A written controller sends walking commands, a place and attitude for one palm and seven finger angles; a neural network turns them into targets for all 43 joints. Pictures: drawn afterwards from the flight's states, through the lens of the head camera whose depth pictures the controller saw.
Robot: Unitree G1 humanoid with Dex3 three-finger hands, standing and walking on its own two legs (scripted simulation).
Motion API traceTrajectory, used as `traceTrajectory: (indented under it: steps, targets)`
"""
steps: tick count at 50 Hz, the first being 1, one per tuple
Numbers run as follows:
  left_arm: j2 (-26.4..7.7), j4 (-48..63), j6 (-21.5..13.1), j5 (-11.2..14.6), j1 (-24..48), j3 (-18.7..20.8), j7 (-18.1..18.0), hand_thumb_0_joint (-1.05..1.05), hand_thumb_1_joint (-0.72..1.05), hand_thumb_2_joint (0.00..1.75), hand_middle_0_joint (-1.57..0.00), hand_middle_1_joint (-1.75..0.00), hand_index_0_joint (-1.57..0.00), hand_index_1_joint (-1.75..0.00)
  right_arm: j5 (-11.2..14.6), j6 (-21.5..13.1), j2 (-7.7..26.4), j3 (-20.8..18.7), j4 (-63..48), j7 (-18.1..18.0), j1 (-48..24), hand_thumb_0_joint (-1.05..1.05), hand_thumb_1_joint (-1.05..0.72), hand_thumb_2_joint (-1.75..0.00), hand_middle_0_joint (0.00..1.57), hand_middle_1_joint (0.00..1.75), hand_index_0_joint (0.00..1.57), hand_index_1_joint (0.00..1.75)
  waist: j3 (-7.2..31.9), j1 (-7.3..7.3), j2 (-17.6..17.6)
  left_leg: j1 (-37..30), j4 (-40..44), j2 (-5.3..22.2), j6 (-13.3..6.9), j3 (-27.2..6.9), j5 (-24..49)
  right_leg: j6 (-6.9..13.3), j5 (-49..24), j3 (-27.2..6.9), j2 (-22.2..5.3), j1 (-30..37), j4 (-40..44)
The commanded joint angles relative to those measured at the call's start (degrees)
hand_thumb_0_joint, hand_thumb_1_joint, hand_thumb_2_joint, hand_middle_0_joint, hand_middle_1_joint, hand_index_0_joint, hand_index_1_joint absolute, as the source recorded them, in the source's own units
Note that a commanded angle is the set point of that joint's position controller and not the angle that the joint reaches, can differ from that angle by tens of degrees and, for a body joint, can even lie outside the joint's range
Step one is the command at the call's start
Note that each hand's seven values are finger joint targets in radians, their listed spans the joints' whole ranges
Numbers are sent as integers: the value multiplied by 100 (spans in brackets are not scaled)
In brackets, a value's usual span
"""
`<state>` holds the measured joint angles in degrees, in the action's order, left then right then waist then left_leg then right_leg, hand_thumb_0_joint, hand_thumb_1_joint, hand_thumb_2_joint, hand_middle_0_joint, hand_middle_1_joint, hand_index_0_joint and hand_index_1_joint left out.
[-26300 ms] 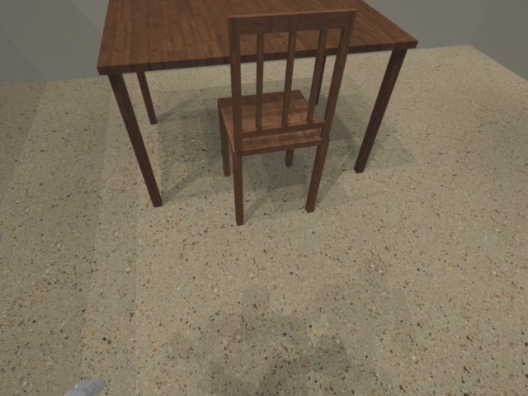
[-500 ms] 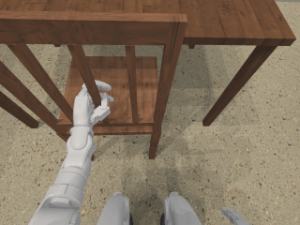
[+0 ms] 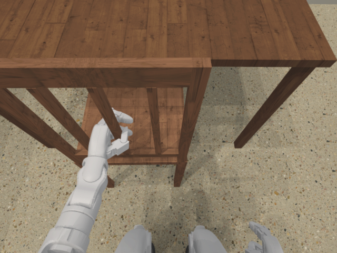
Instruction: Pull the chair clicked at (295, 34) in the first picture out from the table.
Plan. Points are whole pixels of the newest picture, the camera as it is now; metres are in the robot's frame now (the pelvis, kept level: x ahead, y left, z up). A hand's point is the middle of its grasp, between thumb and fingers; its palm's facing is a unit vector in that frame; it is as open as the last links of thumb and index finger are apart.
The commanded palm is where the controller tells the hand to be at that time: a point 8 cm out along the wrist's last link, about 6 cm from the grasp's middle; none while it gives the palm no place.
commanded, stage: step backward, pulling the chair out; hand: left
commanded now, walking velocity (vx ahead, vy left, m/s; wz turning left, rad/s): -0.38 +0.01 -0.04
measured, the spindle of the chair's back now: (114, 127) +0.40 +0.12 +0.01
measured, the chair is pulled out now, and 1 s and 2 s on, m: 0.02 0.15 0.20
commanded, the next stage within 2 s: none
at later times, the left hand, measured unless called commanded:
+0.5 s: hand (124, 149) +0.35 +0.10 +0.00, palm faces -0.09 -0.99 -0.13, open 4.9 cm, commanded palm +0.32 +0.15 -0.01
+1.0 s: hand (122, 194) +0.25 +0.10 +0.00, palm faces -0.09 -0.98 -0.15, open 5.0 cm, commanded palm +0.24 +0.15 +0.00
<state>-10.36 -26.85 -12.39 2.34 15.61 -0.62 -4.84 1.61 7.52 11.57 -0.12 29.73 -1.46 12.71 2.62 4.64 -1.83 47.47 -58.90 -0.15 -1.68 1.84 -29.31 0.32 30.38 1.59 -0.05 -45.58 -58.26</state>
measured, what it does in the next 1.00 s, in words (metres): rises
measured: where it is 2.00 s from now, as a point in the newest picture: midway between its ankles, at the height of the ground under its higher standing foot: outside the picture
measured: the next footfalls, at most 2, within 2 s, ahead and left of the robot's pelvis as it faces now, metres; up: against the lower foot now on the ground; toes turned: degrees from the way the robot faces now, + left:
right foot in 1.60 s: -0.09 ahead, -0.15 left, +0.00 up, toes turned -7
left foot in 1.94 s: -0.12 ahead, +0.13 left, +0.00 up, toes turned -3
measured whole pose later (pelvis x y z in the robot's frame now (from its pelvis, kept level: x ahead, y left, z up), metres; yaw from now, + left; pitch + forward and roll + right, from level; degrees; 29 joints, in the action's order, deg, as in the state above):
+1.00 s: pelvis -0.09 +0.01 +0.06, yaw -3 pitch +3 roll -1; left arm -8.0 -52.9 -11.2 4.1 20.1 -2.1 -6.2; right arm 2.4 4.7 15.1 -0.8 37.7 -7.0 12.1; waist -5.2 4.0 -1.2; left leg 24.0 -30.4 0.9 -2.4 5.1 -9.2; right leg 0.4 8.6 1.3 0.5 -23.3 -29.2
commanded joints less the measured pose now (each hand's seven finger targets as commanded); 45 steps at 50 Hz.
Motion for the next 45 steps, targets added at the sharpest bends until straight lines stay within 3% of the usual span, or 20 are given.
traceTrajectory:
  steps: [1, 2, 4, 5, 9, 10, 13, 16, 18, 22, 25, 29, 30, 32, 35, 37, 40, 41, 45]
  targets:
    - [-476, 332, 176, -179, 1267, -17, -191, 0, 90, 90, -50, -145, -50, -145, 117, 52, 820, -177, -344, -391, 644, 0, -90, -90, 20, 30, 20, 30, 2537, 115, 120, -2571, 1452, 379, -37, -334, 4008, -48, -5024, -362, -402, 2358, 1541]
    - [-499, 106, 214, -137, 1431, -9, -170, 0, 90, 90, -50, -145, -50, -145, 121, 92, 869, -172, -279, -425, 617, 0, -90, -90, 20, 30, 20, 30, 2376, 96, 419, -2502, 1620, 449, -38, -372, 4005, -99, -5236, -382, -455, 2594, 1696]
    - [-527, -386, 222, -122, 1631, 14, -129, 0, 90, 90, -50, -145, -50, -145, 117, 119, 935, -183, -190, -488, 572, 0, -90, -90, 20, 30, 20, 30, 2177, 66, 480, -2667, 1925, 588, -13, -413, 4197, -100, -5328, -393, -518, 2850, 1942]
    - [-620, -505, 201, -127, 1822, 65, -121, 0, 90, 90, -50, -145, -50, -145, 111, 123, 966, -199, -154, -518, 525, 0, -90, -90, 20, 30, 20, 30, 2131, 45, 350, -2816, 2052, 629, 3, -405, 4325, -86, -5335, -389, -543, 2937, 2063]
    - [-488, -1256, 94, -88, 1812, -35, -18, 0, 90, 90, -50, -145, -50, -145, 76, 141, 972, -206, -58, -522, 396, 0, -90, -90, 20, 30, 20, 30, 1826, -72, -494, -3451, 2477, 912, -5, -654, 4688, -17, -4072, -310, -444, 2784, 2382]
    - [-591, -1297, 60, -113, 1799, 54, -19, 0, 90, 90, -50, -145, -50, -145, 59, 142, 992, -233, -41, -532, 388, 0, -90, -90, 20, 30, 20, 30, 1846, -94, -590, -3635, 2519, 960, -9, -681, 5014, 6, -4104, -288, -415, 2844, 2427]
    - [-435, -1276, -46, -111, 1679, -49, 25, 0, 90, 90, -50, -145, -50, -145, -7, 113, 935, -221, -6, -491, 424, 0, -90, -90, 20, 30, 20, 30, 1923, -98, -897, -4389, 2540, 1068, 5, -719, 6311, 39, -3995, -275, -353, 2757, 2560]
    - [-467, -1158, -105, -98, 1346, 47, 52, 0, 90, 90, -50, -145, -50, -145, -67, 77, 902, -231, 1, -420, 366, 0, -90, -90, 20, 30, 20, 30, 2078, -156, -910, -4986, 2522, 1167, 18, -703, 7047, 49, -3687, -234, -290, 2742, 2741]
    - [-512, -996, -134, -86, 1213, 76, 56, 0, 90, 90, -50, -145, -50, -145, -66, 68, 911, -237, -54, -401, 277, 0, -90, -90, 20, 30, 20, 30, 2057, -179, -771, -4854, 2583, 1177, 60, -612, 6671, 83, -4003, -275, -342, 2976, 2898]
    - [-617, -863, -157, -74, 1168, 123, 29, 0, 90, 90, -50, -145, -50, -145, -47, 50, 945, -238, -75, -446, 239, 0, -90, -90, 20, 30, 20, 30, 2077, -133, -419, -4455, 2642, 1119, 172, -436, 6155, 180, -5450, -425, -578, 3531, 2877]
    - [-786, -877, -171, -72, 1231, 226, -8, 0, 90, 90, -50, -145, -50, -145, -22, 8, 985, -279, -30, -508, 246, 0, -90, -90, 20, 30, 20, 30, 2139, -118, -302, -4313, 2681, 1069, 202, -342, 5651, 198, -5786, -493, -676, 3702, 2867]
    - [-733, -1020, -196, -72, 1412, 130, -47, 0, 90, 90, -50, -145, -50, -145, 12, -51, 964, -273, 64, -538, 193, 0, -90, -90, 20, 30, 20, 30, 2082, -104, -313, -4145, 2813, 1001, 185, -314, 4801, 165, -5283, -534, -702, 3538, 2939]
    - [-879, -1062, -198, -102, 1414, 213, -75, 0, 90, 90, -50, -145, -50, -145, 1, -66, 1011, -288, 94, -563, 212, 0, -90, -90, 20, 30, 20, 30, 2092, -113, -488, -4164, 2841, 1007, 182, -323, 4883, 164, -5311, -535, -711, 3540, 2918]
    - [-764, -1111, -207, -95, 1486, 102, -83, 0, 90, 90, -50, -145, -50, -145, 5, -90, 966, -252, 133, -552, 188, 0, -90, -90, 20, 30, 20, 30, 2085, -106, -487, -4179, 2846, 1001, 160, -338, 4914, 129, -5190, -516, -689, 3466, 2889]
    - [-917, -1184, -207, -70, 1553, 194, -111, 0, 90, 90, -50, -145, -50, -145, 42, -136, 1011, -283, 152, -597, 125, 0, -90, -90, 20, 30, 20, 30, 2041, -128, -213, -3937, 2816, 890, 171, -308, 4251, 139, -5055, -569, -749, 3518, 3009]
    - [-792, -1225, -209, -47, 1573, 61, -111, 0, 90, 90, -50, -145, -50, -145, 64, -181, 966, -264, 145, -594, 47, 0, -90, -90, 20, 30, 20, 30, 1909, -120, -145, -3788, 2790, 784, 197, -238, 3611, 168, -4837, -666, -876, 3425, 3134]
    - [-920, -1321, -233, -44, 1646, 115, -146, 0, 90, 90, -50, -145, -50, -145, 73, -274, 1019, -292, 187, -630, 5, 0, -90, -90, 20, 30, 20, 30, 1759, -131, -78, -3676, 2848, 687, 199, -271, 2981, 188, -4235, -735, -934, 3270, 3336]
    - [-818, -1359, -228, -34, 1629, 35, -149, 0, 90, 90, -50, -145, -50, -145, 88, -296, 1001, -275, 187, -628, -4, 0, -90, -90, 20, 30, 20, 30, 1733, -132, -36, -3641, 2905, 686, 185, -309, 2834, 170, -3902, -703, -912, 3221, 3352]
    - [-834, -1472, -255, -37, 1787, 9, -180, 0, 90, 90, -50, -145, -50, -145, 88, -423, 1064, -277, 245, -651, -74, 0, -90, -90, 20, 30, 20, 30, 1378, -186, -187, -3544, 3237, 794, 63, -483, 2303, 66, -2376, -595, -678, 2836, 3488]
